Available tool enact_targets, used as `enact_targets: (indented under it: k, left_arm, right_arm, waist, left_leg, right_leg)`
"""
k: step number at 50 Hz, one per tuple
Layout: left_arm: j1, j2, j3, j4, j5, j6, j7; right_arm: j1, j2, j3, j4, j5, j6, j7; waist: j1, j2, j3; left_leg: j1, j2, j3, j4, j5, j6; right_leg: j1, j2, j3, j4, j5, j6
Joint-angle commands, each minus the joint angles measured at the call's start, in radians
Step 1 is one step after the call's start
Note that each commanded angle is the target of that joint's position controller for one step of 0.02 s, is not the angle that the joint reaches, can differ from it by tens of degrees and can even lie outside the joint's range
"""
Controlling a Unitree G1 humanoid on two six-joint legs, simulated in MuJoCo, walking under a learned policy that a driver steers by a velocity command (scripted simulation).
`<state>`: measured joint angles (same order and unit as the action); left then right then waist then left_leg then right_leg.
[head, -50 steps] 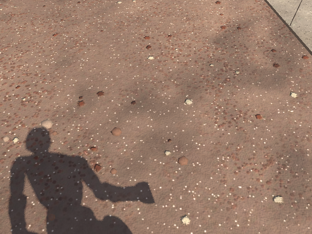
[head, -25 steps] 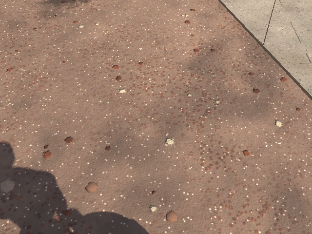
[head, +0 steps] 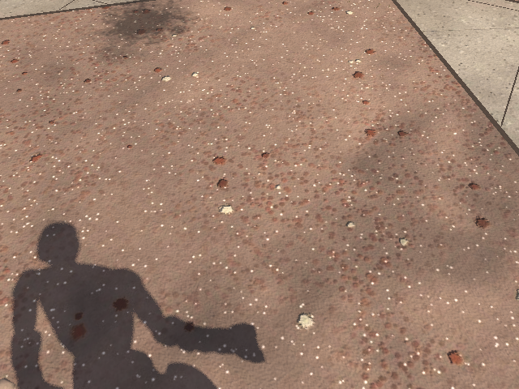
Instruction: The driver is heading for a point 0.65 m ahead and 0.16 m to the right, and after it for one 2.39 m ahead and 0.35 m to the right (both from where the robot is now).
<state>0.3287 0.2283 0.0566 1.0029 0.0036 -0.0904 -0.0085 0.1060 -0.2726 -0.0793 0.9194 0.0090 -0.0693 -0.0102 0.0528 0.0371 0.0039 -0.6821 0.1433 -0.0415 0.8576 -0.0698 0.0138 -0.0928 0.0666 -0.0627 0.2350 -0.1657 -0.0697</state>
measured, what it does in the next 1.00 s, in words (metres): walks ahead, turning right: left foot, then right foot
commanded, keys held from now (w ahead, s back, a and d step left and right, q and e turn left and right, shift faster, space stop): w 0.28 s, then w+e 0.14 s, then e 0.56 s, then w+e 0.02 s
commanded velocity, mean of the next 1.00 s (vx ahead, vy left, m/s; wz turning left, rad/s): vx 0.32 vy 0.00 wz -0.30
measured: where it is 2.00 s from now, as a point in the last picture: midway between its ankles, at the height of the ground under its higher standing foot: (355, 289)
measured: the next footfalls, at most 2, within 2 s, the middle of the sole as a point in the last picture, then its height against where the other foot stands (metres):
left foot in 0.24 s outside the picture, level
right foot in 0.76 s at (315, 377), level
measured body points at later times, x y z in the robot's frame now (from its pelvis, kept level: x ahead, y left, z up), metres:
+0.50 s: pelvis +0.29 +0.08 +0.00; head +0.31 +0.08 +0.45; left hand +0.40 +0.35 -0.14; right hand +0.32 -0.19 -0.14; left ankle +0.29 +0.16 -0.75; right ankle +0.35 -0.10 -0.67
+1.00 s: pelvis +0.45 +0.03 -0.01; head +0.49 +0.00 +0.43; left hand +0.66 +0.27 -0.11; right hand +0.52 -0.28 -0.13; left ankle +0.52 +0.20 -0.68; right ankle +0.50 -0.05 -0.75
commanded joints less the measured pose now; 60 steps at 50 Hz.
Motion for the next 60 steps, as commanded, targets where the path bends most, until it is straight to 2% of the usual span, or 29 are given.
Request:
enact_targets:
  k: [1,8,10,12,13,14,15,16,17,18,20,22,25,30,33,36,37,38,39,40,41,42,43,46,49,51,53,57,60]
  left_arm:
    - [-0.016,0.158,0.027,-0.049,-0.007,-0.011,0.014]
    - [0.081,0.18,0.038,0.006,-0.02,0.018,0.021]
    - [0.052,0.196,0.045,0.001,-0.021,0.026,0.024]
    - [0.017,0.173,0.036,-0.013,-0.02,0.035,0.026]
    - [0.039,0.137,0.018,-0.037,0.003,0.034,0.027]
    - [0.159,0.005,-0.016,-0.033,-0.005,0.009,0.013]
    - [0.078,0.118,0.008,-0.027,-0.034,-0.013,0.008]
    - [-0.014,0.159,0.021,-0.055,-0.057,-0.025,0.006]
    - [-0.056,0.155,0.022,-0.06,-0.057,-0.024,0.014]
    - [-0.072,0.147,0.03,-0.059,-0.044,-0.015,0.021]
    - [-0.023,0.105,0.033,-0.045,-0.042,0.015,0.021]
    - [-0.033,0.085,0.034,-0.051,-0.042,0.035,0.024]
    - [-0.083,0.085,0.039,-0.087,-0.02,0.041,0.024]
    - [-0.238,0.055,0.021,-0.167,-0.008,0.044,-0.01]
    - [-0.261,0.082,0.028,-0.208,-0.006,0.054,-0.029]
    - [-0.15,0.143,0.054,-0.211,-0.007,0.052,-0.045]
    - [-0.049,0.188,0.076,-0.19,-0.007,0.045,-0.04]
    - [0.005,0.288,0.103,-0.199,0.003,0.046,-0.016]
    - [-0.033,0.345,0.101,-0.224,0.016,0.049,-0.005]
    - [-0.023,0.282,0.085,-0.245,0.014,0.053,-0.012]
    - [-0.104,0.244,0.076,-0.273,0.004,0.052,-0.01]
    - [-0.162,0.208,0.068,-0.283,-0.017,0.056,-0.004]
    - [-0.195,0.183,0.06,-0.292,-0.022,0.064,0.003]
    - [-0.203,0.2,0.064,-0.311,0.003,0.075,0.019]
    - [-0.18,0.23,0.075,-0.322,-0.006,0.083,0.036]
    - [-0.189,0.222,0.072,-0.335,-0.017,0.091,0.045]
    - [-0.196,0.227,0.071,-0.346,-0.016,0.095,0.05]
    - [-0.164,0.223,0.068,-0.354,-0.015,0.098,0.046]
    - [-0.197,0.186,0.053,-0.375,-0.02,0.105,0.047]
  right_arm:
    - [-0.065,-0.03,-0.001,-0.058,0.0,-0.01,0.009]
    - [-0.219,-0.041,0.014,-0.125,0.013,-0.025,0.046]
    - [-0.152,-0.076,0.001,-0.115,0.014,-0.03,0.051]
    - [0.122,-0.153,-0.04,-0.032,0.006,-0.03,0.043]
    - [0.303,-0.232,-0.06,0.004,-0.006,-0.027,0.031]
    - [0.327,-0.264,-0.061,0.022,-0.004,-0.024,0.04]
    - [0.297,-0.166,-0.034,0.009,0.004,-0.026,0.04]
    - [0.211,-0.126,-0.022,-0.009,0.002,-0.032,0.034]
    - [0.133,-0.104,-0.013,-0.025,-0.006,-0.036,0.033]
    - [0.087,-0.071,-0.005,-0.027,-0.015,-0.042,0.034]
    - [0.07,-0.043,0.003,-0.016,-0.028,-0.049,0.035]
    - [0.083,-0.066,-0.002,-0.003,-0.03,-0.054,0.027]
    - [0.077,-0.096,-0.007,0.0,-0.039,-0.047,0.003]
    - [0.102,-0.131,-0.011,0.001,-0.02,-0.015,-0.036]
    - [0.107,-0.151,-0.02,0.002,-0.002,0.016,-0.044]
    - [0.058,-0.172,-0.034,-0.028,0.015,0.043,-0.057]
    - [0.059,-0.162,-0.031,-0.037,0.015,0.051,-0.057]
    - [0.098,-0.131,-0.017,-0.058,-0.015,0.045,-0.048]
    - [0.18,-0.038,0.01,-0.088,-0.053,0.033,-0.03]
    - [0.152,-0.09,0.004,-0.082,-0.021,0.021,-0.01]
    - [0.081,-0.112,-0.003,-0.103,0.01,0.02,-0.006]
    - [0.047,-0.115,-0.007,-0.099,0.005,0.026,-0.017]
    - [0.026,-0.131,-0.015,-0.1,-0.012,0.038,-0.031]
    - [0.043,-0.111,-0.018,-0.112,-0.019,0.061,-0.042]
    - [0.03,-0.095,-0.013,-0.119,-0.018,0.063,-0.05]
    - [0.007,-0.098,-0.012,-0.131,-0.015,0.061,-0.045]
    - [-0.023,-0.105,-0.012,-0.147,-0.011,0.052,-0.036]
    - [-0.022,-0.112,-0.013,-0.158,0.001,0.01,-0.015]
    - [0.119,-0.126,-0.027,-0.113,0.01,-0.013,-0.006]
  waist:
    - [-0.016,-0.093,0.044]
    - [0.015,-0.101,0.088]
    - [-0.034,-0.126,0.044]
    - [-0.166,-0.113,-0.123]
    - [-0.206,0.031,-0.278]
    - [-0.127,0.287,-0.388]
    - [-0.166,0.159,-0.326]
    - [-0.156,0.112,-0.187]
    - [-0.122,0.024,-0.116]
    - [-0.094,0.012,-0.059]
    - [-0.05,0.052,-0.04]
    - [-0.036,0.037,0.002]
    - [-0.021,0.024,0.023]
    - [-0.072,0.024,0.006]
    - [-0.071,0.032,-0.004]
    - [-0.004,0.048,-0.057]
    - [0.045,0.003,-0.107]
    - [0.047,-0.161,-0.195]
    - [-0.058,-0.312,-0.309]
    - [-0.003,-0.19,-0.424]
    - [-0.008,-0.136,-0.312]
    - [-0.028,-0.047,-0.204]
    - [-0.043,-0.034,-0.144]
    - [-0.077,-0.116,-0.127]
    - [-0.064,-0.129,-0.154]
    - [-0.055,-0.146,-0.165]
    - [-0.044,-0.195,-0.138]
    - [-0.036,-0.208,-0.118]
    - [-0.12,-0.168,-0.079]
  left_leg:
    - [0.014,-0.015,0.022,-0.156,0.158,-0.008]
    - [0.001,-0.058,0.039,-0.334,0.079,0.029]
    - [0.12,-0.093,0.064,-0.354,0.006,0.058]
    - [0.516,-0.132,0.094,-0.36,0.029,0.11]
    - [0.829,0.075,-0.154,-0.337,0.037,0.175]
    - [1.1,0.259,-0.635,-0.49,-0.173,0.331]
    - [1.054,0.231,-0.632,-0.547,-0.293,0.284]
    - [0.917,0.208,-0.473,-0.564,-0.255,0.236]
    - [0.767,0.177,-0.356,-0.595,-0.164,0.21]
    - [0.65,0.145,-0.265,-0.63,-0.1,0.194]
    - [0.544,0.112,-0.157,-0.686,-0.051,0.175]
    - [0.5,0.109,-0.072,-0.715,0.084,0.179]
    - [0.494,0.091,0.079,-0.683,0.448,0.168]
    - [0.544,0.067,0.21,-0.639,0.499,0.139]
    - [0.665,0.116,0.208,-0.554,0.537,0.135]
    - [0.702,0.114,0.215,-0.33,0.697,0.096]
    - [0.668,0.056,0.239,-0.147,0.624,0.051]
    - [0.458,-0.02,0.247,0.14,0.242,-0.02]
    - [0.119,-0.233,0.145,0.476,-0.659,-0.086]
    - [0.073,-0.202,-0.057,0.561,-0.64,-0.064]
    - [0.011,-0.167,-0.061,0.539,-0.552,-0.048]
    - [0.002,-0.128,-0.047,0.461,-0.472,-0.049]
    - [0.032,-0.103,-0.046,0.38,-0.42,-0.051]
    - [0.141,-0.123,-0.032,0.243,-0.348,-0.06]
    - [0.142,-0.137,-0.042,0.114,-0.3,-0.086]
    - [0.16,-0.136,-0.048,0.025,-0.239,-0.09]
    - [0.181,-0.146,-0.039,-0.052,-0.23,-0.092]
    - [0.288,-0.17,-0.024,-0.214,-0.268,-0.065]
    - [0.558,-0.13,-0.016,-0.471,-0.189,-0.003]
  right_leg:
    - [-0.04,-0.248,0.13,-0.131,0.194,-0.126]
    - [0.165,-0.327,0.124,-0.045,0.264,-0.111]
    - [0.193,-0.335,0.117,0.036,0.458,-0.089]
    - [0.096,-0.255,0.052,0.347,0.649,-0.043]
    - [-0.132,-0.183,0.006,0.683,0.309,-0.007]
    - [-0.502,0.003,0.076,0.981,-0.391,0.043]
    - [-0.612,-0.05,0.2,1.09,-0.419,0.022]
    - [-0.666,-0.096,0.183,1.095,-0.328,0.004]
    - [-0.623,-0.152,0.16,1.05,-0.23,0.004]
    - [-0.581,-0.182,0.158,0.992,-0.171,0.008]
    - [-0.487,-0.212,0.172,0.937,-0.114,0.008]
    - [-0.507,-0.21,0.174,0.895,-0.076,0.021]
    - [-0.542,-0.181,0.158,0.755,0.046,0.055]
    - [-0.456,-0.144,0.041,0.461,0.25,0.058]
    - [-0.477,-0.127,0.024,0.404,0.149,0.036]
    - [-0.351,-0.059,-0.022,0.333,0.036,-0.017]
    - [-0.204,-0.026,-0.018,0.221,0.169,-0.049]
    - [0.035,-0.19,0.226,0.228,0.622,-0.125]
    - [0.304,-0.427,0.641,0.259,0.98,-0.349]
    - [0.306,-0.43,0.67,0.198,0.763,-0.372]
    - [0.209,-0.384,0.569,0.166,0.589,-0.325]
    - [0.084,-0.328,0.481,0.132,0.431,-0.26]
    - [-0.035,-0.296,0.444,0.106,0.317,-0.222]
    - [-0.176,-0.23,0.404,0.071,0.255,-0.198]
    - [-0.16,-0.216,0.415,0.08,0.206,-0.184]
    - [-0.178,-0.187,0.441,0.047,-0.126,-0.161]
    - [-0.207,-0.18,0.488,0.014,-0.31,-0.15]
    - [-0.213,-0.18,0.545,0.03,-0.391,-0.143]
    - [-0.372,-0.106,0.518,0.125,-0.461,-0.081]
Velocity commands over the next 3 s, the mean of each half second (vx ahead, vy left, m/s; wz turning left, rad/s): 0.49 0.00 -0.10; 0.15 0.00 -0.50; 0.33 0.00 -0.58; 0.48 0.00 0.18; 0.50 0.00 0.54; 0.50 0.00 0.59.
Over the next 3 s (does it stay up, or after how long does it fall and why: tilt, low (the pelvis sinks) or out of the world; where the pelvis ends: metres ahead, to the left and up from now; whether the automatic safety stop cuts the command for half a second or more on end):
stays up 1.31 -0.35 -0.01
